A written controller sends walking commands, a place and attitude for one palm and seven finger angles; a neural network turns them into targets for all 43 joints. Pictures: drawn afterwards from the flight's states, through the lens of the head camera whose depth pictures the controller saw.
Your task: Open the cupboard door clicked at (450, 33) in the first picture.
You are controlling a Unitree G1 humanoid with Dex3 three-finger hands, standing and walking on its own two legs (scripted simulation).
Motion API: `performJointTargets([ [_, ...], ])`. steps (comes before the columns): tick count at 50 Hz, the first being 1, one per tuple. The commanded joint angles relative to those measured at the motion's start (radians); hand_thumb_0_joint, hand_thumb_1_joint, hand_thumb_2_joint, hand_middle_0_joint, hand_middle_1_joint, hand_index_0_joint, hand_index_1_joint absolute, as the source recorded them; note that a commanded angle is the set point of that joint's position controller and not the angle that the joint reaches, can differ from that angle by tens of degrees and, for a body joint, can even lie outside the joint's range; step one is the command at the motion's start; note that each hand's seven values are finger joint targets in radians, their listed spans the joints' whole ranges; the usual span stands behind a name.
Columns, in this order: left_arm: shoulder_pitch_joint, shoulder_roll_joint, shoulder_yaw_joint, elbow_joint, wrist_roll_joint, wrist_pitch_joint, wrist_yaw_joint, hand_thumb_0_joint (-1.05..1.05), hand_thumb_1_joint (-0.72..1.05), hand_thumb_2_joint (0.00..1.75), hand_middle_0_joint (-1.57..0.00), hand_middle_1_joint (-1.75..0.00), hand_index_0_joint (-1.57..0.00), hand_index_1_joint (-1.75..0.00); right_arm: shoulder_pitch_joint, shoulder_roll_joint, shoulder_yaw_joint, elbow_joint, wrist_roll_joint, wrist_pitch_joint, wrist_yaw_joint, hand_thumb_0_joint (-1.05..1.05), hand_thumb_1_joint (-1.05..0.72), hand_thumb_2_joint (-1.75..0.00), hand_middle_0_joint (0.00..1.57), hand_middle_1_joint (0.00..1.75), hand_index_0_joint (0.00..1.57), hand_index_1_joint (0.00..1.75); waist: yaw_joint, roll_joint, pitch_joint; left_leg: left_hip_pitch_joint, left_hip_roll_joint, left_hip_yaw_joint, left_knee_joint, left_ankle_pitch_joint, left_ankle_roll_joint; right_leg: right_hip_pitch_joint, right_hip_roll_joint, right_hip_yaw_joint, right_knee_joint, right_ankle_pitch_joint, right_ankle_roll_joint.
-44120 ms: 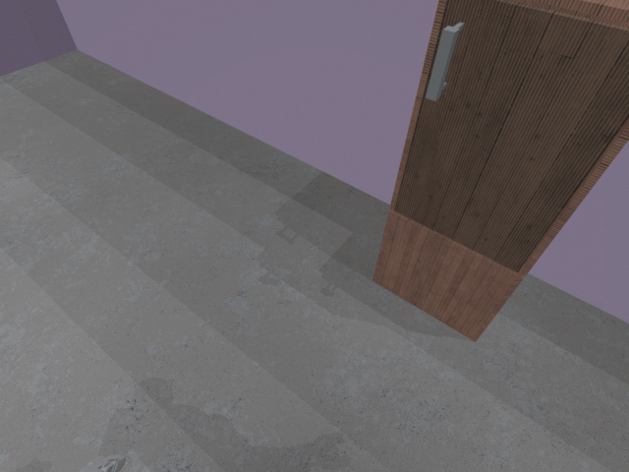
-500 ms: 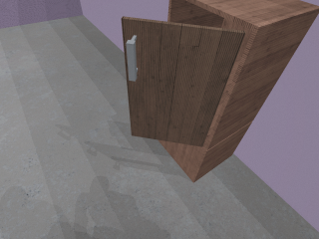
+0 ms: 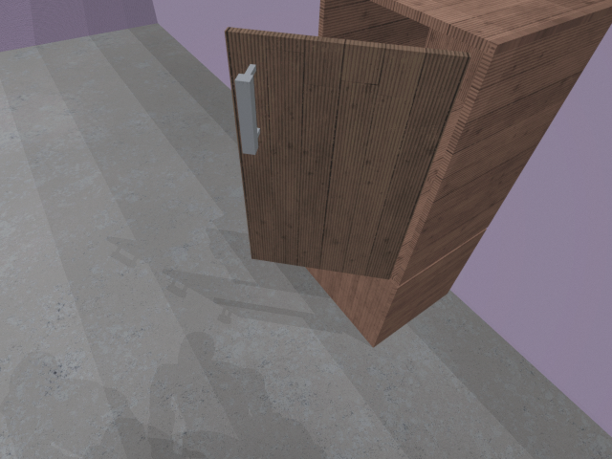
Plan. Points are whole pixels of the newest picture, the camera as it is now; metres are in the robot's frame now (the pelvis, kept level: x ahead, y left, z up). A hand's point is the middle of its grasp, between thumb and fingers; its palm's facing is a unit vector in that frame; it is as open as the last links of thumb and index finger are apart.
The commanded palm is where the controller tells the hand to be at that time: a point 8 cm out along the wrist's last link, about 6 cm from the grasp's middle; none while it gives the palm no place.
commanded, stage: shuffle to correct the standing spot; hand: left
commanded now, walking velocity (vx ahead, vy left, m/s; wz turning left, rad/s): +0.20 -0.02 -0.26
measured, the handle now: (250, 110) +0.63 +0.14 +0.13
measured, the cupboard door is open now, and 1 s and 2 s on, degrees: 46 46 46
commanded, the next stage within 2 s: come to a stop and stand still in 0.16 s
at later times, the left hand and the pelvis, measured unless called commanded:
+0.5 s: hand out of the picture +0.07 +0.16 -0.19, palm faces -0.02 -0.99 -0.14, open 7.4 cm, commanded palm none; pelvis +0.07 +0.00 -0.01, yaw -4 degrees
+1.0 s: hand out of the picture +0.15 +0.19 -0.17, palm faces -0.06 -0.97 -0.23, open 7.4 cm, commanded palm none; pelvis +0.06 +0.00 -0.01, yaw -3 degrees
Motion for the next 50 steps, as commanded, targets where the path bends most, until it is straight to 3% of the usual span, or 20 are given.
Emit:
performJointTargets([
  [1,0.083,0.087,0.032,-0.033,0.008,0.0,-0.003,0.0,0.9,0.9,-0.2,-0.3,-0.2,-0.3,0.076,-0.121,-0.032,-0.031,-0.008,-0.008,0.0,0.0,-0.9,-0.9,0.2,0.3,0.2,0.3,-0.001,0.057,0.091,-0.044,0.097,-0.11,-0.135,-0.351,0.03,-0.125,-0.021,0.059,-0.061,-0.255,-0.068],
  [6,0.127,0.078,0.048,-0.046,0.01,-0.007,-0.016,0.0,0.9,0.9,-0.2,-0.3,-0.2,-0.3,0.062,-0.122,-0.045,-0.067,-0.01,-0.014,0.002,0.0,-0.9,-0.9,0.2,0.3,0.2,0.3,0.017,0.023,0.123,-0.111,0.102,-0.093,-0.07,-0.376,0.045,-0.129,-0.018,0.115,-0.043,-0.27,-0.1],
  [9,0.163,0.12,0.063,-0.04,0.007,-0.019,-0.013,0.0,0.9,0.9,-0.2,-0.3,-0.2,-0.3,0.036,-0.076,-0.037,-0.096,-0.007,-0.027,0.007,0.0,-0.9,-0.9,0.2,0.3,0.2,0.3,0.031,-0.142,0.112,-0.194,0.026,0.035,0.134,-0.237,0.015,-0.038,-0.104,0.262,-0.135,-0.245,-0.152],
  [11,0.201,0.142,0.077,-0.029,0.005,-0.028,-0.006,0.0,0.9,0.9,-0.2,-0.3,-0.2,-0.3,-0.008,-0.061,-0.033,-0.116,-0.008,-0.041,0.008,0.0,-0.9,-0.9,0.2,0.3,0.2,0.3,0.042,-0.194,0.092,-0.258,0.015,0.077,0.268,-0.211,0.003,0.037,-0.199,0.364,-0.168,-0.046,-0.209],
  [14,0.155,0.121,0.077,-0.037,0.009,-0.028,-0.002,0.0,0.9,0.9,-0.2,-0.3,-0.2,-0.3,0.037,-0.051,-0.03,-0.096,-0.002,-0.058,0.005,0.0,-0.9,-0.9,0.2,0.3,0.2,0.3,-0.001,-0.111,0.066,-0.078,0.023,0.081,0.092,-0.137,0.009,-0.012,-0.149,0.242,-0.034,0.206,-0.192],
  [15,0.12,0.093,0.071,-0.047,0.006,-0.02,-0.002,0.0,0.9,0.9,-0.2,-0.3,-0.2,-0.3,0.112,-0.067,-0.027,-0.063,0.001,-0.061,-0.004,0.0,-0.9,-0.9,0.2,0.3,0.2,0.3,-0.035,-0.033,0.049,0.08,0.055,0.031,0.004,0.054,0.02,-0.103,-0.067,0.151,0.076,0.257,-0.141],
  [16,0.11,0.059,0.059,-0.06,0.005,-0.018,-0.001,0.0,0.9,0.9,-0.2,-0.3,-0.2,-0.3,0.2,-0.133,-0.038,-0.03,-0.009,-0.06,-0.015,0.0,-0.9,-0.9,0.2,0.3,0.2,0.3,-0.051,0.128,0.009,0.227,0.192,-0.119,-0.013,0.346,0.074,-0.221,0.025,0.05,0.233,0.133,-0.082],
  [17,0.072,0.031,0.049,-0.075,0.004,-0.013,0.007,0.0,0.9,0.9,-0.2,-0.3,-0.2,-0.3,0.249,-0.16,-0.04,-0.007,-0.011,-0.054,-0.024,0.0,-0.9,-0.9,0.2,0.3,0.2,0.3,-0.062,0.313,0.008,0.274,0.33,-0.229,-0.082,0.62,0.15,-0.312,0.057,-0.026,0.389,-0.224,-0.045],
  [19,0.034,0.032,0.045,-0.077,0.0,-0.003,0.013,0.0,0.9,0.9,-0.2,-0.3,-0.2,-0.3,0.167,-0.118,-0.021,-0.023,-0.01,-0.043,-0.036,0.0,-0.9,-0.9,0.2,0.3,0.2,0.3,-0.028,0.187,0.087,0.15,0.355,-0.199,-0.067,0.842,0.216,-0.294,-0.01,0.039,0.439,-0.324,-0.042],
  [25,0.081,0.057,0.056,-0.076,0.006,0.009,0.007,0.0,0.9,0.9,-0.2,-0.3,-0.2,-0.3,0.033,-0.144,-0.048,-0.076,0.001,-0.02,-0.039,0.0,-0.9,-0.9,0.2,0.3,0.2,0.3,0.027,0.107,-0.013,0.087,0.21,-0.047,0.032,0.603,0.094,-0.037,-0.008,-0.018,0.035,0.174,-0.032],
  [27,0.063,0.114,0.06,-0.089,0.008,0.004,0.01,0.0,0.9,0.9,-0.2,-0.3,-0.2,-0.3,0.035,-0.104,-0.054,-0.093,0.003,-0.012,-0.032,0.0,-0.9,-0.9,0.2,0.3,0.2,0.3,0.013,0.01,-0.043,-0.007,0.112,0.014,0.077,0.236,0.028,0.023,-0.113,0.1,0.07,0.538,-0.077],
  [31,0.013,0.148,0.063,-0.105,0.004,0.0,0.018,0.0,0.9,0.9,-0.2,-0.3,-0.2,-0.3,0.062,-0.055,-0.049,-0.082,0.005,0.008,-0.022,0.0,-0.9,-0.9,0.2,0.3,0.2,0.3,0.0,-0.144,-0.098,-0.021,0.043,0.033,0.167,-0.027,-0.012,0.052,-0.21,0.163,0.04,0.733,-0.16],
  [33,-0.031,0.145,0.059,-0.118,0.003,0.002,0.02,0.0,0.9,0.9,-0.2,-0.3,-0.2,-0.3,0.066,-0.048,-0.045,-0.076,0.006,0.007,-0.02,0.0,-0.9,-0.9,0.2,0.3,0.2,0.3,-0.011,-0.136,-0.103,0.006,0.048,0.016,0.093,-0.034,-0.012,0.034,-0.19,0.136,0.043,0.653,-0.155],
  [36,-0.078,0.11,0.048,-0.137,-0.003,0.009,0.016,0.0,0.9,0.9,-0.2,-0.3,-0.2,-0.3,0.047,-0.084,-0.041,-0.064,-0.003,-0.009,-0.019,0.0,-0.9,-0.9,0.2,0.3,0.2,0.3,-0.001,0.077,-0.066,0.086,0.138,-0.039,-0.034,0.306,0.022,-0.041,-0.068,0.043,0.078,0.344,-0.066],
  [38,-0.082,0.096,0.043,-0.127,0.001,0.014,0.014,0.0,0.9,0.9,-0.2,-0.3,-0.2,-0.3,0.01,-0.097,-0.038,-0.068,-0.004,-0.012,-0.018,0.0,-0.9,-0.9,0.2,0.3,0.2,0.3,0.015,0.098,-0.01,0.021,0.158,-0.063,-0.087,0.253,0.042,-0.023,-0.039,0.029,0.049,0.177,-0.046],
  [39,-0.072,0.302,0.031,-0.179,0.007,0.001,0.018,0.0,0.9,0.9,-0.2,-0.3,-0.2,-0.3,-0.043,-0.291,-0.055,-0.16,-0.007,-0.011,-0.013,0.0,-0.9,-0.9,0.2,0.3,0.2,0.3,0.002,0.085,0.073,-0.036,0.105,-0.056,-0.108,0.148,0.027,-0.014,-0.011,0.008,0.019,0.069,-0.044],
  [40,-0.045,0.214,0.056,-0.209,0.007,0.0,0.02,0.0,0.9,0.9,-0.2,-0.3,-0.2,-0.3,-0.074,-0.237,-0.071,-0.206,-0.013,-0.028,-0.008,0.0,-0.9,-0.9,0.2,0.3,0.2,0.3,0.025,0.009,-0.027,-0.058,0.118,-0.059,0.011,0.038,0.035,-0.03,-0.051,0.064,0.03,0.061,-0.06],
  [42,-0.064,0.192,0.054,-0.235,0.007,-0.006,0.019,0.0,0.9,0.9,-0.2,-0.3,-0.2,-0.3,0.004,-0.169,-0.067,-0.212,-0.016,-0.023,-0.01,0.0,-0.9,-0.9,0.2,0.3,0.2,0.3,-0.02,-0.011,-0.131,-0.029,0.066,-0.024,0.071,-0.014,0.025,-0.002,-0.109,0.131,0.0,0.102,-0.102],
  [45,-0.104,0.235,0.063,-0.259,0.006,-0.015,0.015,0.0,0.9,0.9,-0.2,-0.3,-0.2,-0.3,0.005,-0.188,-0.068,-0.23,-0.015,-0.021,-0.004,0.0,-0.9,-0.9,0.2,0.3,0.2,0.3,-0.035,-0.031,-0.073,-0.017,0.051,-0.018,0.064,-0.018,0.027,-0.052,-0.12,0.141,-0.023,0.119,-0.124],
  [50,-0.118,0.26,0.061,-0.257,0.004,-0.018,0.007,0.0,0.9,0.9,-0.2,-0.3,-0.2,-0.3,-0.06,-0.268,-0.072,-0.245,-0.013,-0.03,-0.001,0.0,-0.9,-0.9,0.2,0.3,0.2,0.3,-0.013,0.043,-0.05,-0.014,0.106,-0.058,-0.003,0.116,0.046,-0.022,-0.063,0.058,0.03,0.19,-0.086],
])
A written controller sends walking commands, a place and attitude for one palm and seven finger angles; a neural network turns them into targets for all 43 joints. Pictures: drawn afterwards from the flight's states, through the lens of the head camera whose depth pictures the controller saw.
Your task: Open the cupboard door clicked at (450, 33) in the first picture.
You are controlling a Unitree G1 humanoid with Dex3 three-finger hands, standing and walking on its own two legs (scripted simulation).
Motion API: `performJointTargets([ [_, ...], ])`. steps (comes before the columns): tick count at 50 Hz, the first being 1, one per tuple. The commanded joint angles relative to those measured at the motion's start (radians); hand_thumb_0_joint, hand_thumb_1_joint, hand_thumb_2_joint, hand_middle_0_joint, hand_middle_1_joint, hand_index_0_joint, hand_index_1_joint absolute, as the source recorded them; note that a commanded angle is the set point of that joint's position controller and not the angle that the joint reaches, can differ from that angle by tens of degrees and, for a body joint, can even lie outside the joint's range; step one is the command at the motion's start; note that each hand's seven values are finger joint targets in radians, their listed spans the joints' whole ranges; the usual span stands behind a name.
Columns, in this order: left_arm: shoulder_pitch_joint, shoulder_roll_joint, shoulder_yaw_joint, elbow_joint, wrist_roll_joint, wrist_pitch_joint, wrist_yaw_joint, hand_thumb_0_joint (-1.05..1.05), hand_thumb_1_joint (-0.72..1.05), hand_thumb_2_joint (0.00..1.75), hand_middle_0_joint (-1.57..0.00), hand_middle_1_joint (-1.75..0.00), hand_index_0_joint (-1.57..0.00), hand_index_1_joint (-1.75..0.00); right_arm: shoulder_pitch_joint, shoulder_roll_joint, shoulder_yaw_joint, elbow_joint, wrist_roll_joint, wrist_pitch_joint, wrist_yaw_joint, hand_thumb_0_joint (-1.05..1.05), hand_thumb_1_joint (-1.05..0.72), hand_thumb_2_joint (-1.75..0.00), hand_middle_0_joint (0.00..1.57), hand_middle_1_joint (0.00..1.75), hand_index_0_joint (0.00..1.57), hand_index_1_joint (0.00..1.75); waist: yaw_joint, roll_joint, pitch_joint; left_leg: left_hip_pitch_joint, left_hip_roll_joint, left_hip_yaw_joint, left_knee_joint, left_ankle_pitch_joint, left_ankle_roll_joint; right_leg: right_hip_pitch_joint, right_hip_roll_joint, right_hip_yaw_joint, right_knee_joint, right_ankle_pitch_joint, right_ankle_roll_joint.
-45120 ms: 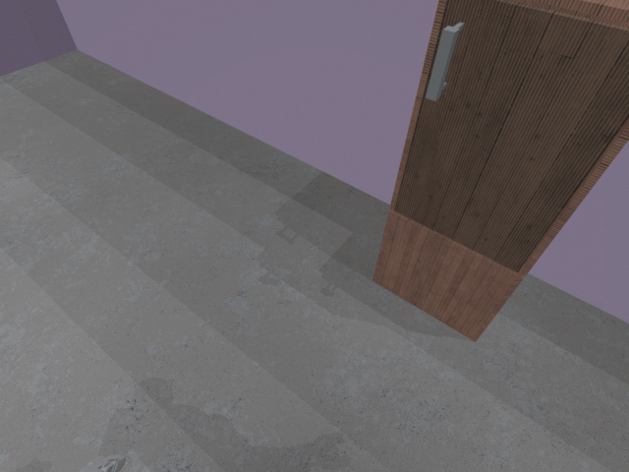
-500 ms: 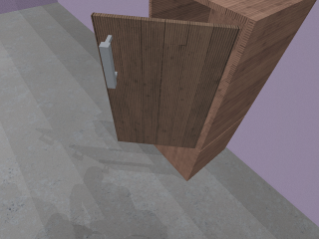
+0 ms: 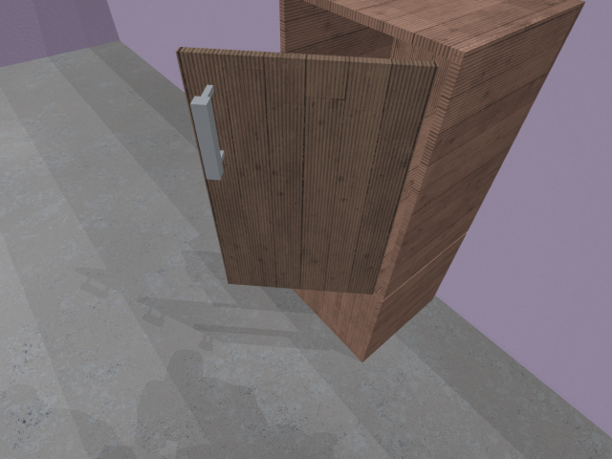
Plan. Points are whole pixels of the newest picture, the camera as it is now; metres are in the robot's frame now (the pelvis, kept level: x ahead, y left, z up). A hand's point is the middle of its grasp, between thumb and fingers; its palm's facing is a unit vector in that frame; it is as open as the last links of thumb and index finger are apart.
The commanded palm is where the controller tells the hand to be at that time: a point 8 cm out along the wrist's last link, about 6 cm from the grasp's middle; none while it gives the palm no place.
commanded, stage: come to a stop and stand still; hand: left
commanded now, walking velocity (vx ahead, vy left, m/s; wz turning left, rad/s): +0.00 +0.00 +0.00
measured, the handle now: (211, 133) +0.56 +0.18 +0.14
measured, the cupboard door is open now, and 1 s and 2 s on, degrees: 46 46 46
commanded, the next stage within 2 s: look again from close up in 0.38 s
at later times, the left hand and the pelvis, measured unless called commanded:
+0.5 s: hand out of the picture +0.02 +0.25 -0.14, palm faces +0.00 -0.94 -0.33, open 7.4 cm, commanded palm none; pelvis -0.03 +0.01 +0.01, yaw +1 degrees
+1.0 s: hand out of the picture +0.01 +0.21 -0.16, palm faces -0.01 -0.97 -0.22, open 7.4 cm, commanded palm none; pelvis -0.02 +0.02 +0.01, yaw +0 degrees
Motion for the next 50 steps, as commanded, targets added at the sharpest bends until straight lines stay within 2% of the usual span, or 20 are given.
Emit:
performJointTargets([
  [1,-0.021,0.197,0.047,-0.077,-0.001,-0.029,0.009,0.0,0.9,0.9,-0.2,-0.3,-0.2,-0.3,-0.042,-0.194,-0.033,-0.084,0.0,-0.03,0.0,0.0,-0.9,-0.9,0.2,0.3,0.2,0.3,0.022,0.023,-0.013,-0.05,0.094,-0.13,-0.148,0.225,0.032,0.063,-0.07,0.111,-0.098,0.17,-0.049],
  [8,-0.064,0.255,0.041,-0.045,-0.001,-0.031,-0.003,0.0,0.9,0.9,-0.2,-0.3,-0.2,-0.3,-0.112,-0.268,-0.029,-0.069,0.001,-0.025,0.013,0.0,-0.9,-0.9,0.2,0.3,0.2,0.3,0.022,0.026,0.028,-0.061,0.095,-0.157,-0.255,-0.003,0.031,0.043,-0.077,0.129,-0.191,-0.004,-0.034],
  [12,-0.069,0.271,0.036,-0.024,0.0,-0.031,-0.007,0.0,0.9,0.9,-0.2,-0.3,-0.2,-0.3,-0.118,-0.286,-0.024,-0.052,0.002,-0.024,0.02,0.0,-0.9,-0.9,0.2,0.3,0.2,0.3,0.021,0.007,0.024,-0.052,0.096,-0.166,-0.29,-0.052,0.03,0.044,-0.084,0.129,-0.221,-0.032,-0.028],
  [15,-0.071,0.277,0.032,-0.01,0.0,-0.033,-0.007,0.0,0.9,0.9,-0.2,-0.3,-0.2,-0.3,-0.118,-0.293,-0.019,-0.032,0.003,-0.025,0.022,0.0,-0.9,-0.9,0.2,0.3,0.2,0.3,0.021,0.0,0.0,-0.039,0.097,-0.169,-0.3,-0.038,0.027,0.061,-0.087,0.129,-0.232,-0.02,-0.024],
  [27,-0.045,0.273,0.014,0.07,-0.004,-0.037,-0.003,0.0,0.9,0.9,-0.2,-0.3,-0.2,-0.3,-0.111,-0.276,0.0,0.056,0.011,-0.023,0.024,0.0,-0.9,-0.9,0.2,0.3,0.2,0.3,0.024,-0.012,0.014,-0.01,0.093,-0.149,-0.305,0.047,0.015,0.085,-0.108,0.133,-0.276,0.027,-0.018],
  [50,0.026,0.152,0.002,0.121,-0.001,-0.029,0.015,0.0,0.9,0.9,-0.2,-0.3,-0.2,-0.3,-0.056,-0.163,0.01,0.127,0.016,-0.022,0.011,0.0,-0.9,-0.9,0.2,0.3,0.2,0.3,0.03,0.015,0.02,0.014,0.102,-0.137,-0.319,0.144,0.001,0.137,-0.103,0.103,-0.267,0.149,-0.003],
])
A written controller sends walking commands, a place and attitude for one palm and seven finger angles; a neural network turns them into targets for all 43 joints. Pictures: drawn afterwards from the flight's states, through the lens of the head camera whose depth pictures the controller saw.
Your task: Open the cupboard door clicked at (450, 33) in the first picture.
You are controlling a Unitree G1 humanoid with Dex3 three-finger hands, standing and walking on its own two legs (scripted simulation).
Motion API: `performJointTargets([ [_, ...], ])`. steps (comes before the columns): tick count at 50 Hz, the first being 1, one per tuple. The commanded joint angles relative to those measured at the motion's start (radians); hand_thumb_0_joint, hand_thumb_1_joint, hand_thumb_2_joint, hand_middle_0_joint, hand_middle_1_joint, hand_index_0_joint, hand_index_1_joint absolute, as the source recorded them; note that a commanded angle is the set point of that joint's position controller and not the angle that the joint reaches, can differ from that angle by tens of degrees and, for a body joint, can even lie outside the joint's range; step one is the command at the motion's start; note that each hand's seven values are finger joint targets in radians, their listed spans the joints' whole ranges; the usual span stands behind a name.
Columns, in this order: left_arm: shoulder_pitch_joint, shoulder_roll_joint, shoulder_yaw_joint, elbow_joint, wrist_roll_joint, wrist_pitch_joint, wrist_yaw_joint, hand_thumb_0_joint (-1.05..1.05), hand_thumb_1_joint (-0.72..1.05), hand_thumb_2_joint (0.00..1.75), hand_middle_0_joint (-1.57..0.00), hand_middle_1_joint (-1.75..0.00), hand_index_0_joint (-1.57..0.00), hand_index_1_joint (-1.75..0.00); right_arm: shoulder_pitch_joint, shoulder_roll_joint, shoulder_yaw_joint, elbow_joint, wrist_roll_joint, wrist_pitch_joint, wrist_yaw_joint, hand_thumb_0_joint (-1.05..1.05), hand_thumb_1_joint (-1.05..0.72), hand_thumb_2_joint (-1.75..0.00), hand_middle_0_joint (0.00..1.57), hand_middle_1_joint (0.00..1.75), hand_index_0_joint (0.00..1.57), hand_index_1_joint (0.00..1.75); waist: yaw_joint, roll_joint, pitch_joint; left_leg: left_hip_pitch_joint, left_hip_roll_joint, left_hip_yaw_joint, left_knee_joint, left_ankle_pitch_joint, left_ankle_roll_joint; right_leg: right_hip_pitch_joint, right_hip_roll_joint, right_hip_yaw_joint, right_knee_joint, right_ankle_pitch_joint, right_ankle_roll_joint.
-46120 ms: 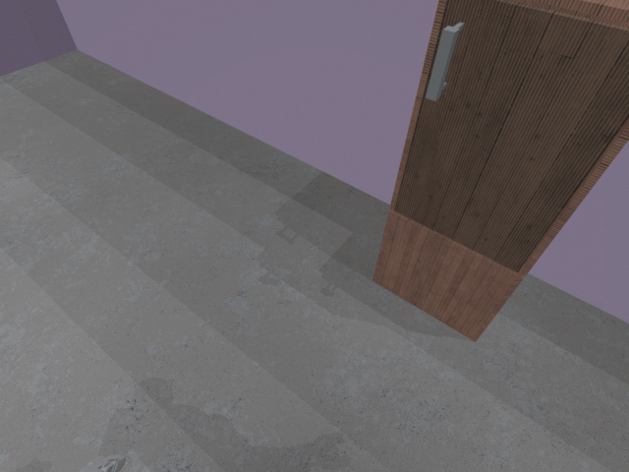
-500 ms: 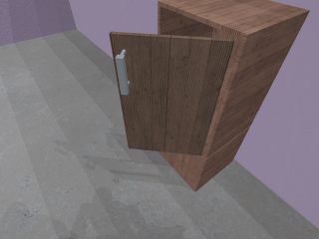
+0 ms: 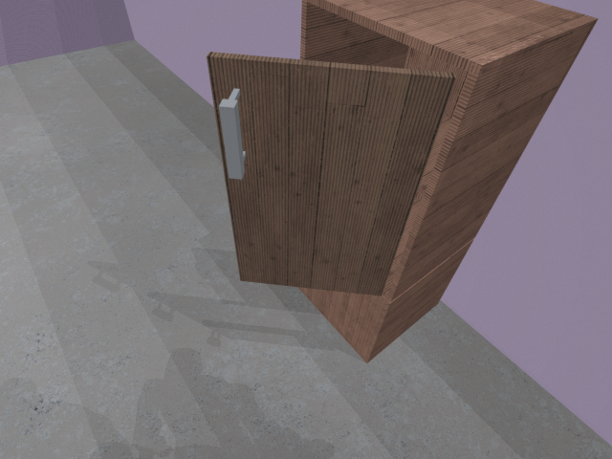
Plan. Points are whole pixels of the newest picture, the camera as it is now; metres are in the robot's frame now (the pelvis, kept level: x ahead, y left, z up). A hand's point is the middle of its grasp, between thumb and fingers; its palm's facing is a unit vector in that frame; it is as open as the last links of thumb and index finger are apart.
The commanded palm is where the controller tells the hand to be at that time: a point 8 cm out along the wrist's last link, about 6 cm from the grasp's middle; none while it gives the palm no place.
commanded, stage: look again from close up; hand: left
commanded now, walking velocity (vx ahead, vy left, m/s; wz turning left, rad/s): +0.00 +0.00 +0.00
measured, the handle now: (236, 134) +0.58 +0.16 +0.12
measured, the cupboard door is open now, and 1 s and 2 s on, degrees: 46 46 46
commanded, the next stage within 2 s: raise the hand with hooked fingers in 0.02 s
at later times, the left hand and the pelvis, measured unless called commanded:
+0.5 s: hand (148, 425) +0.17 +0.21 -0.04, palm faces -0.03 -1.00 -0.03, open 8.4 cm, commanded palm +0.14 +0.27 -0.02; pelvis +0.00 -0.02 -0.07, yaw +3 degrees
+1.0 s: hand (115, 363) +0.22 +0.25 +0.04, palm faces +0.01 -1.00 -0.06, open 11.3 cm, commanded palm +0.19 +0.29 +0.05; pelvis +0.02 -0.01 -0.05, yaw +4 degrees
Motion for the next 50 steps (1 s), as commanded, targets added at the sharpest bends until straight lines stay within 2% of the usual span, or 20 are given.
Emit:
performJointTargets([
  [1,0.034,0.134,0.032,-0.043,0.002,-0.016,0.016,0.0,0.9,0.9,-0.2,-0.3,-0.2,-0.3,0.001,-0.152,-0.032,-0.049,0.001,-0.022,-0.008,0.0,-0.9,-0.9,0.2,0.3,0.2,0.3,0.007,0.028,0.011,-0.074,0.137,-0.139,-0.12,0.012,-0.02,0.031,-0.089,0.102,-0.055,0.013,-0.029],
  [5,0.046,0.116,0.031,-0.043,0.003,-0.014,0.018,0.0,0.9,0.9,-0.2,-0.3,-0.2,-0.3,0.014,-0.137,-0.032,-0.045,0.002,-0.02,-0.009,0.0,-0.9,-0.9,0.2,0.3,0.2,0.3,0.007,0.014,0.02,-0.073,0.137,-0.141,-0.124,0.005,-0.02,0.026,-0.086,0.101,-0.057,0.008,-0.026],
  [6,0.102,0.065,0.009,-0.013,0.009,-0.019,0.055,0.0,0.9,0.9,-0.2,-0.3,-0.2,-0.3,0.013,-0.098,-0.012,-0.109,0.006,-0.034,-0.005,0.0,-0.9,-0.9,0.2,0.3,0.2,0.3,0.011,0.086,0.048,-0.097,0.163,-0.089,0.036,0.167,-0.036,-0.034,-0.098,0.114,0.041,0.136,-0.032],
  [7,-0.65,0.389,0.3,-1.494,-0.185,-0.239,0.036,0.0,0.88,0.89,-0.2,-0.32,-0.2,-0.32,0.032,-0.207,-0.032,-0.468,0.062,-0.16,-0.047,0.0,-0.9,-0.9,0.2,0.3,0.2,0.3,-0.079,0.224,-0.408,0.144,0.019,-0.16,-0.036,0.151,-0.08,0.107,0.034,0.021,0.085,0.106,-0.04],
  [8,-0.143,0.31,0.247,-1.259,-0.123,-0.199,0.06,0.0,0.85,0.88,-0.2,-0.33,-0.2,-0.33,-0.06,-0.169,-0.009,-0.457,0.062,-0.249,-0.08,0.0,-0.9,-0.9,0.2,0.3,0.2,0.3,0.035,0.292,-0.33,0.108,0.062,-0.159,-0.062,0.125,-0.074,0.012,0.035,0.012,0.156,-0.078,-0.064],
  [9,0.102,0.057,0.129,-1.123,-0.182,-0.093,0.072,0.0,0.83,0.87,-0.21,-0.34,-0.21,-0.34,-0.067,-0.111,-0.017,-0.452,0.072,-0.282,-0.073,0.0,-0.9,-0.9,0.2,0.3,0.2,0.3,-0.001,0.237,-0.16,-0.033,0.064,-0.174,-0.11,-0.074,-0.106,-0.092,0.047,-0.033,0.173,-0.184,-0.052],
  [10,0.082,0.002,0.115,-1.104,-0.205,-0.104,0.052,0.0,0.81,0.86,-0.21,-0.36,-0.21,-0.36,-0.016,-0.138,-0.024,-0.43,0.073,-0.298,-0.072,0.0,-0.9,-0.9,0.2,0.3,0.2,0.3,-0.031,0.131,-0.037,-0.111,0.044,-0.168,-0.085,-0.172,-0.075,-0.131,0.052,-0.025,0.144,-0.149,-0.045],
  [11,0.015,0.042,0.143,-1.143,-0.22,-0.162,0.029,0.0,0.78,0.85,-0.21,-0.37,-0.21,-0.37,-0.04,-0.157,-0.036,-0.494,0.062,-0.322,-0.068,0.0,-0.9,-0.9,0.2,0.3,0.2,0.3,-0.044,0.121,0.064,-0.183,0.029,-0.182,-0.025,-0.222,-0.058,-0.177,0.048,-0.023,0.113,-0.17,-0.04],
  [12,0.056,0.09,0.217,-1.064,-0.219,-0.225,0.002,0.0,0.76,0.84,-0.21,-0.39,-0.21,-0.39,-0.023,-0.172,-0.05,-0.502,0.046,-0.333,-0.062,0.0,-0.9,-0.9,0.2,0.3,0.2,0.3,-0.041,0.052,0.053,-0.238,0.024,-0.188,0.023,-0.252,-0.057,-0.223,0.048,-0.024,0.125,-0.228,-0.039],
  [13,0.15,0.046,0.215,-0.977,-0.231,-0.29,-0.046,0.0,0.74,0.83,-0.21,-0.4,-0.21,-0.4,-0.026,-0.167,-0.055,-0.528,0.037,-0.336,-0.053,0.0,-0.9,-0.9,0.2,0.3,0.2,0.3,-0.02,-0.079,0.064,-0.309,0.02,-0.187,0.073,-0.262,-0.058,-0.28,0.058,-0.043,0.17,-0.276,-0.039],
  [15,0.288,0.021,0.245,-0.833,-0.266,-0.43,-0.174,0.0,0.69,0.81,-0.22,-0.43,-0.22,-0.43,-0.027,-0.163,-0.07,-0.584,0.036,-0.339,-0.026,0.0,-0.9,-0.9,0.2,0.3,0.2,0.3,0.025,-0.165,0.009,-0.411,-0.008,-0.139,0.201,-0.239,-0.063,-0.348,0.063,-0.028,0.257,-0.343,-0.045],
  [17,0.319,0.062,0.286,-0.815,-0.292,-0.569,-0.324,0.0,0.64,0.79,-0.22,-0.47,-0.22,-0.47,-0.051,-0.172,-0.086,-0.643,0.036,-0.348,-0.004,0.0,-0.9,-0.9,0.2,0.3,0.2,0.3,0.047,-0.162,-0.064,-0.515,-0.021,-0.107,0.34,-0.226,-0.058,-0.406,0.055,0.021,0.343,-0.389,-0.051],
  [19,0.302,0.165,0.357,-0.83,-0.309,-0.64,-0.477,0.0,0.6,0.77,-0.22,-0.5,-0.22,-0.5,-0.048,-0.195,-0.096,-0.709,0.043,-0.358,0.015,0.0,-0.9,-0.9,0.2,0.3,0.2,0.3,0.057,-0.043,-0.154,-0.548,-0.028,-0.099,0.431,-0.172,-0.054,-0.396,0.042,0.078,0.416,-0.334,-0.067],
  [22,0.232,0.21,0.416,-1.007,-0.417,-0.572,-0.596,0.0,0.53,0.74,-0.23,-0.54,-0.23,-0.54,-0.062,-0.193,-0.086,-0.802,0.062,-0.354,-0.003,0.0,-0.9,-0.9,0.2,0.3,0.2,0.3,0.063,0.0,-0.298,-0.539,-0.028,-0.099,0.475,-0.137,-0.032,-0.374,0.042,0.109,0.442,-0.303,-0.053],
  [25,0.071,0.244,0.445,-1.215,-0.475,-0.513,-0.583,0.0,0.46,0.71,-0.23,-0.58,-0.23,-0.58,-0.019,-0.181,-0.074,-0.802,0.055,-0.344,-0.03,0.0,-0.9,-0.9,0.2,0.3,0.2,0.3,0.032,0.074,-0.306,-0.519,-0.012,-0.114,0.521,-0.084,-0.023,-0.371,0.056,0.129,0.443,-0.258,-0.045],
  [31,0.038,0.227,0.377,-1.352,-0.393,-0.463,-0.509,0.0,0.32,0.65,-0.24,-0.68,-0.24,-0.68,0.025,-0.167,-0.07,-0.736,0.05,-0.345,-0.052,0.0,-0.9,-0.9,0.2,0.3,0.2,0.3,-0.029,0.139,-0.295,-0.444,0.012,-0.147,0.534,0.049,-0.012,-0.402,0.082,0.068,0.473,-0.038,-0.043],
  [36,0.067,0.311,0.453,-1.292,-0.403,-0.356,-0.54,0.0,0.2,0.6,-0.25,-0.75,-0.25,-0.75,-0.006,-0.171,-0.052,-0.741,0.063,-0.328,-0.066,0.0,-0.9,-0.9,0.2,0.3,0.2,0.3,0.005,0.149,-0.322,-0.432,0.009,-0.148,0.485,0.035,-0.012,-0.318,0.07,0.07,0.416,-0.066,-0.041],
  [39,0.09,0.343,0.522,-1.237,-0.445,-0.307,-0.537,0.0,0.13,0.57,-0.25,-0.8,-0.25,-0.8,-0.026,-0.167,-0.042,-0.751,0.063,-0.325,-0.069,0.0,-0.9,-0.9,0.2,0.3,0.2,0.3,0.034,0.083,-0.321,-0.436,0.009,-0.151,0.46,0.056,-0.017,-0.255,0.074,0.066,0.39,-0.048,-0.039],
  [43,0.076,0.303,0.494,-1.257,-0.467,-0.302,-0.525,0.0,0.04,0.53,-0.26,-0.86,-0.26,-0.86,-0.02,-0.164,-0.032,-0.759,0.066,-0.338,-0.067,0.0,-0.9,-0.9,0.2,0.3,0.2,0.3,0.03,0.067,-0.32,-0.401,0.007,-0.149,0.416,0.053,-0.018,-0.249,0.068,0.053,0.364,-0.04,-0.029],
  [50,-0.072,0.356,0.494,-1.231,-0.448,-0.272,-0.539,0.0,-0.13,0.46,-0.27,-0.96,-0.27,-0.96,0.005,-0.188,-0.02,-0.748,0.068,-0.345,-0.076,0.0,-0.9,-0.9,0.2,0.3,0.2,0.3,0.017,0.048,-0.268,-0.353,0.011,-0.151,0.347,0.016,-0.015,-0.238,0.072,0.043,0.316,-0.09,-0.034],
])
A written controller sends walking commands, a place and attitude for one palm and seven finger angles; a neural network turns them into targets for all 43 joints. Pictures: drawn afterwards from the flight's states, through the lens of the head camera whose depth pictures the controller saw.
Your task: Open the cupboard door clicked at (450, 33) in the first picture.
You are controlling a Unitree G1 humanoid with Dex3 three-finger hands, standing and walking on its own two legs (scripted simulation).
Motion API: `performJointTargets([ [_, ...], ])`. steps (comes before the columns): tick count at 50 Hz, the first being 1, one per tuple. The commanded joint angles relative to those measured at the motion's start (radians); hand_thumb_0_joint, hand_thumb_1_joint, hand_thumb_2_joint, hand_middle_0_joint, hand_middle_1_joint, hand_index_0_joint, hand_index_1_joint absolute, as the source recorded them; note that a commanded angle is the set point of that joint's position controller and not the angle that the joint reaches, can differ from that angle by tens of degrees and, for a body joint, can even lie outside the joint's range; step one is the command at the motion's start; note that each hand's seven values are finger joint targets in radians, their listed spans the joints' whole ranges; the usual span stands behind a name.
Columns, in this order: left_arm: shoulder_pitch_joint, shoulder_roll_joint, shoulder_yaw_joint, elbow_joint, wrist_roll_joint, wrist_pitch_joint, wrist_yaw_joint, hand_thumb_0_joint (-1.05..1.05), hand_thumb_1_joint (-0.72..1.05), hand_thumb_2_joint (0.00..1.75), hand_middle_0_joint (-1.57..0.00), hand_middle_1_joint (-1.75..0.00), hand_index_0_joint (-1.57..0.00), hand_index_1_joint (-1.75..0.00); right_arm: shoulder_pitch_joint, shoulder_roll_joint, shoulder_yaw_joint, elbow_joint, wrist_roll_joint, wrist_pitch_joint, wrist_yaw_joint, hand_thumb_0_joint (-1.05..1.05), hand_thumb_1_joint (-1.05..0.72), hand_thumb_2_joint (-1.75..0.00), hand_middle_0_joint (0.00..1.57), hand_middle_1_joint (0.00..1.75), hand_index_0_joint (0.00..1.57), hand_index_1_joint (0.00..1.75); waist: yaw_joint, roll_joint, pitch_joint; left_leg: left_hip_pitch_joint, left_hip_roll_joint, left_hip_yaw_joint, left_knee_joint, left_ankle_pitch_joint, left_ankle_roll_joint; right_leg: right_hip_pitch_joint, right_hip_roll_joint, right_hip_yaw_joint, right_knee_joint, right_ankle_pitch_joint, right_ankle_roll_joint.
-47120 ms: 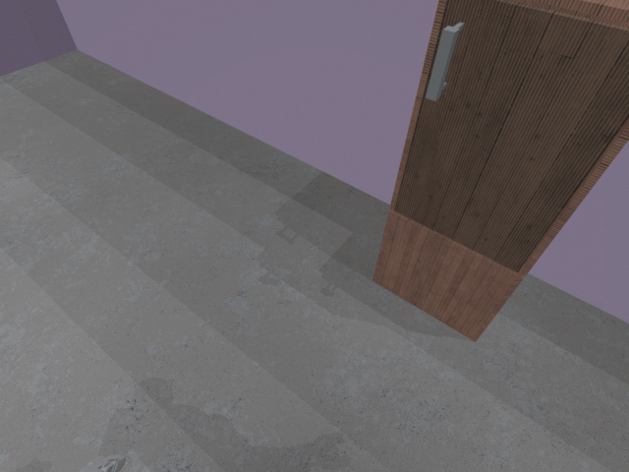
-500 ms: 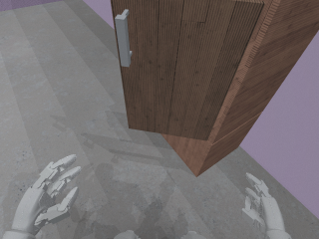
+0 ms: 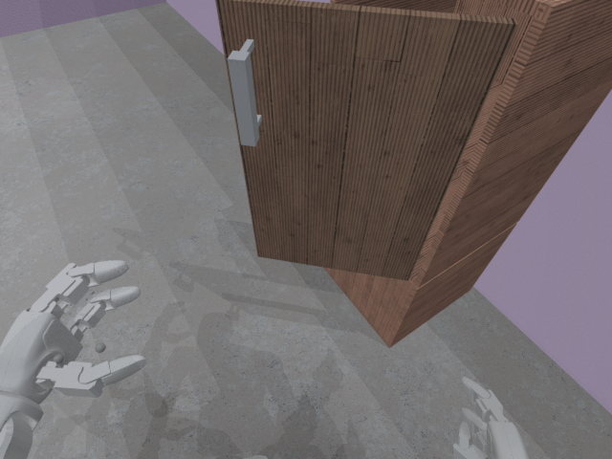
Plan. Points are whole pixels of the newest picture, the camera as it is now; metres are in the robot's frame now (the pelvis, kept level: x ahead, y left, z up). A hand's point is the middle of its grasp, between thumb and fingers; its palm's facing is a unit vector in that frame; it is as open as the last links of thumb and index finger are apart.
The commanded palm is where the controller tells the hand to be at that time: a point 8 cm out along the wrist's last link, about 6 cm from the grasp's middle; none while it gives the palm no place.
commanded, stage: raise the hand with hooked fingers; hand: left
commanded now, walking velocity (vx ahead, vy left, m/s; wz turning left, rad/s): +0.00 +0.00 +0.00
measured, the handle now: (249, 94) +0.58 +0.13 +0.17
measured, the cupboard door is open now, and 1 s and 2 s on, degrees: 46 46 46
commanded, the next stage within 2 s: move the hooked fingers beside the handle in 1.22 s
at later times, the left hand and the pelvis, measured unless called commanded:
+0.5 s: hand (56, 272) +0.27 +0.28 +0.15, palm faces -0.04 -1.00 -0.07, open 13.8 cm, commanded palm +0.24 +0.32 +0.17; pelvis +0.00 +0.01 +0.03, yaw +0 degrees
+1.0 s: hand (70, 222) +0.31 +0.27 +0.18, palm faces -0.05 -1.00 -0.06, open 14.0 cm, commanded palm +0.28 +0.32 +0.20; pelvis +0.02 +0.00 +0.04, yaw +0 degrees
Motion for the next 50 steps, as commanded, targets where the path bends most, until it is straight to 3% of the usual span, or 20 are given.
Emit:
performJointTargets([
  [1,-0.152,0.223,0.109,-0.183,-0.013,-0.04,0.002,0.0,-0.15,0.45,-0.27,-0.98,-0.27,-0.98,-0.08,-0.159,-0.068,-0.172,0.008,-0.073,-0.019,0.0,-0.9,-0.9,0.2,0.3,0.2,0.3,0.008,-0.005,-0.168,0.101,-0.027,-0.051,-0.183,0.261,0.003,0.153,0.024,0.056,-0.146,0.149,-0.006],
  [4,-0.213,0.267,0.137,-0.208,-0.007,-0.029,0.014,0.0,-0.22,0.42,-0.28,-1.02,-0.28,-1.02,-0.084,-0.16,-0.064,-0.164,0.006,-0.077,-0.025,0.0,-0.9,-0.9,0.2,0.3,0.2,0.3,0.019,0.049,-0.163,0.147,-0.027,-0.053,-0.206,0.291,0.001,0.181,0.029,0.05,-0.158,0.181,-0.014],
  [7,-0.238,0.255,0.13,-0.2,-0.001,-0.011,0.023,0.0,-0.29,0.39,-0.29,-1.07,-0.29,-1.07,-0.083,-0.155,-0.061,-0.159,0.012,-0.075,-0.03,0.0,-0.9,-0.9,0.2,0.3,0.2,0.3,0.014,0.045,-0.166,0.189,-0.021,-0.059,-0.244,0.297,-0.002,0.193,0.029,0.033,-0.175,0.191,-0.011],
  [11,-0.304,0.267,0.129,-0.171,0.005,0.039,0.016,0.0,-0.38,0.35,-0.29,-1.12,-0.29,-1.12,-0.089,-0.154,-0.054,-0.158,0.016,-0.068,-0.032,0.0,-0.9,-0.9,0.2,0.3,0.2,0.3,0.018,0.091,-0.136,0.232,-0.021,-0.061,-0.285,0.32,-0.006,0.218,0.03,0.028,-0.205,0.22,-0.015],
  [14,-0.364,0.285,0.132,-0.149,0.015,0.074,0.015,0.0,-0.45,0.32,-0.3,-1.17,-0.3,-1.17,-0.09,-0.156,-0.048,-0.155,0.016,-0.065,-0.036,0.0,-0.9,-0.9,0.2,0.3,0.2,0.3,0.021,0.065,-0.098,0.247,-0.019,-0.069,-0.312,0.326,-0.008,0.24,0.033,0.026,-0.23,0.227,-0.018],
  [15,-0.393,0.285,0.127,-0.151,0.015,0.083,0.01,0.0,-0.48,0.31,-0.3,-1.18,-0.3,-1.18,-0.092,-0.154,-0.046,-0.155,0.018,-0.062,-0.036,0.0,-0.9,-0.9,0.2,0.3,0.2,0.3,0.017,0.079,-0.106,0.265,-0.02,-0.064,-0.322,0.319,-0.007,0.241,0.032,0.028,-0.24,0.226,-0.015],
  [18,-0.436,0.307,0.148,-0.116,0.021,0.108,0.006,0.0,-0.5,0.3,-0.3,-1.2,-0.3,-1.2,-0.093,-0.155,-0.043,-0.152,0.018,-0.056,-0.041,0.0,-0.9,-0.9,0.2,0.3,0.2,0.3,0.016,0.041,-0.11,0.285,-0.017,-0.071,-0.34,0.328,-0.006,0.252,0.03,0.025,-0.257,0.237,-0.013],
  [21,-0.509,0.318,0.136,-0.107,0.03,0.129,0.0,0.0,-0.5,0.3,-0.3,-1.2,-0.3,-1.2,-0.1,-0.153,-0.036,-0.15,0.021,-0.046,-0.042,0.0,-0.9,-0.9,0.2,0.3,0.2,0.3,0.015,0.072,-0.106,0.316,-0.018,-0.073,-0.364,0.33,-0.009,0.263,0.031,0.024,-0.277,0.233,-0.016],
  [29,-0.662,0.396,0.166,-0.032,0.044,0.163,-0.015,0.0,-0.5,0.3,-0.3,-1.2,-0.3,-1.2,-0.105,-0.156,-0.025,-0.128,0.022,-0.031,-0.051,0.0,-0.9,-0.9,0.2,0.3,0.2,0.3,0.016,0.061,-0.1,0.368,-0.019,-0.077,-0.404,0.337,-0.008,0.303,0.028,0.031,-0.326,0.239,-0.021],
  [31,-0.702,0.402,0.168,-0.02,0.048,0.175,-0.021,0.0,-0.5,0.3,-0.3,-1.2,-0.3,-1.2,-0.109,-0.154,-0.022,-0.131,0.023,-0.026,-0.053,0.0,-0.9,-0.9,0.2,0.3,0.2,0.3,0.017,0.081,-0.128,0.387,-0.021,-0.077,-0.415,0.355,-0.01,0.314,0.027,0.03,-0.329,0.254,-0.02],
  [36,-0.779,0.437,0.178,0.044,0.053,0.202,-0.035,0.0,-0.5,0.3,-0.3,-1.2,-0.3,-1.2,-0.103,-0.159,-0.022,-0.127,0.028,-0.015,-0.053,0.0,-0.9,-0.9,0.2,0.3,0.2,0.3,0.016,0.053,-0.127,0.401,-0.025,-0.074,-0.429,0.385,-0.006,0.335,0.025,0.031,-0.349,0.289,-0.019],
  [38,-0.726,0.401,0.16,0.098,0.051,0.216,-0.046,0.0,-0.5,0.3,-0.3,-1.2,-0.3,-1.2,-0.1,-0.16,-0.025,-0.127,0.03,-0.013,-0.049,0.0,-0.9,-0.9,0.2,0.3,0.2,0.3,0.018,0.044,-0.109,0.396,-0.027,-0.07,-0.427,0.391,-0.006,0.329,0.021,0.029,-0.347,0.297,-0.019],
  [41,-0.686,0.41,0.176,0.108,0.043,0.229,-0.063,0.0,-0.5,0.3,-0.3,-1.2,-0.3,-1.2,-0.103,-0.168,-0.032,-0.137,0.029,-0.005,-0.036,0.0,-0.9,-0.9,0.2,0.3,0.2,0.3,0.028,-0.005,-0.149,0.388,-0.033,-0.055,-0.411,0.446,0.001,0.364,0.019,0.036,-0.341,0.371,-0.018],
  [45,-0.724,0.431,0.192,0.045,0.041,0.214,-0.055,0.0,-0.5,0.3,-0.3,-1.2,-0.3,-1.2,-0.11,-0.164,-0.034,-0.146,0.028,0.0,-0.032,0.0,-0.9,-0.9,0.2,0.3,0.2,0.3,0.028,0.036,-0.16,0.401,-0.036,-0.043,-0.406,0.45,0.003,0.366,0.019,0.045,-0.34,0.38,-0.018],
  [50,-0.739,0.453,0.226,0.004,0.043,0.181,-0.025,0.0,-0.5,0.3,-0.3,-1.2,-0.3,-1.2,-0.106,-0.157,-0.035,-0.139,0.022,-0.004,-0.041,0.0,-0.9,-0.9,0.2,0.3,0.2,0.3,0.027,0.036,-0.179,0.414,-0.036,-0.035,-0.409,0.458,0.007,0.391,0.018,0.048,-0.344,0.403,-0.015],
])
